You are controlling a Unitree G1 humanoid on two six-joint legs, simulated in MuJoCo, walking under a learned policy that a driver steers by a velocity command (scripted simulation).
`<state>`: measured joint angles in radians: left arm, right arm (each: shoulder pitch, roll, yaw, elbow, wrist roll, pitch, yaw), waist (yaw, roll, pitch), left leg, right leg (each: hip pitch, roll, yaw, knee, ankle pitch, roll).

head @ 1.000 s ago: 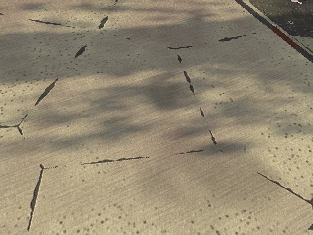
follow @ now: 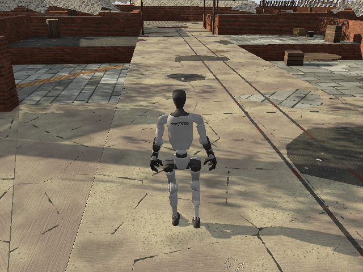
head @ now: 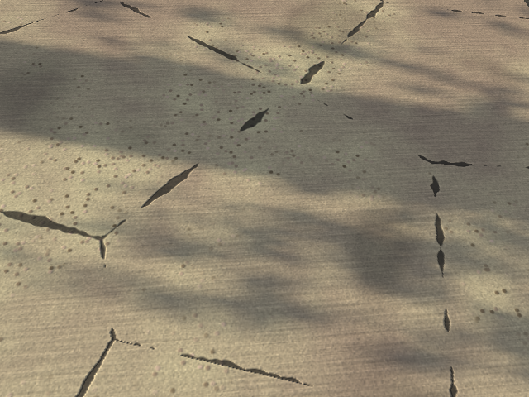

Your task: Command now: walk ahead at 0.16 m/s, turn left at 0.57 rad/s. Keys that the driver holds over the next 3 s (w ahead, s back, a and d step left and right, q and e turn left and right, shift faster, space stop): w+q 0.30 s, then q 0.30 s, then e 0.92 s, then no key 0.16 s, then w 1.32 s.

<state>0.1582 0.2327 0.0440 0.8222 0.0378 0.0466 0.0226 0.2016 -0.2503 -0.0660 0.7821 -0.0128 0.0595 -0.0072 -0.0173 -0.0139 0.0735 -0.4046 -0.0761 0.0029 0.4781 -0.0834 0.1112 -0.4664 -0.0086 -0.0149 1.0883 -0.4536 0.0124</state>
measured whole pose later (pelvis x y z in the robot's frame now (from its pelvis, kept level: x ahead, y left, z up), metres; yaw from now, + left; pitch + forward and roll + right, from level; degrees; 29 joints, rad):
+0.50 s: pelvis +0.06 +0.02 +0.01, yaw +19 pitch +2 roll +0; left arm 0.38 0.25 0.05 0.85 0.02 -0.05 0.02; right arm 0.12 -0.27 -0.07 0.71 -0.04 0.05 0.08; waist 0.07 0.03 0.01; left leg -0.54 0.03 0.02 0.77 -0.24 -0.01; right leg -0.02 -0.07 -0.19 0.34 -0.34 0.03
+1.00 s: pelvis +0.13 +0.08 +0.00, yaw +18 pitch +0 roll +1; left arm 0.26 0.22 0.04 0.83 0.02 0.05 -0.01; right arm 0.19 -0.22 -0.03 0.81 -0.02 0.01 -0.03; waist 0.01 0.00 0.03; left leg -0.23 -0.03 0.13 0.48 -0.25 0.07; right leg -0.32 -0.02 -0.05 0.71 -0.40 -0.03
